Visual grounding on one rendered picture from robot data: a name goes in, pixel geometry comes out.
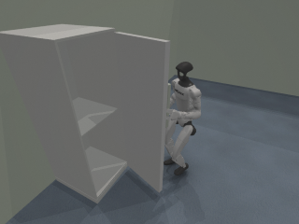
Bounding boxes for right robot upper arm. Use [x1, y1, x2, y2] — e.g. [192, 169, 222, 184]
[171, 78, 179, 101]

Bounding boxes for fridge door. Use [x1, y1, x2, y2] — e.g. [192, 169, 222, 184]
[114, 32, 171, 193]

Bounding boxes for robot head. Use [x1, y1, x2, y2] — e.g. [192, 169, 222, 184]
[176, 62, 194, 88]

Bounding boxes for robot right forearm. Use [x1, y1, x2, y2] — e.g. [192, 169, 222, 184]
[169, 96, 176, 108]

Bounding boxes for handle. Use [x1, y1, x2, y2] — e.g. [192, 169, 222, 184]
[165, 83, 171, 128]

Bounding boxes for left robot hand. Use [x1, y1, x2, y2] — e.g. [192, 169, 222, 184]
[166, 108, 180, 120]

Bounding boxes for robot left forearm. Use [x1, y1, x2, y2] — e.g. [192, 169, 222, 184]
[178, 111, 201, 119]

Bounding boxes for left robot upper arm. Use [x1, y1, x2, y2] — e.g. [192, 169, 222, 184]
[190, 87, 202, 113]

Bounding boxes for robot right thigh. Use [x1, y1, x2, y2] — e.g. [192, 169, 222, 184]
[164, 119, 178, 147]

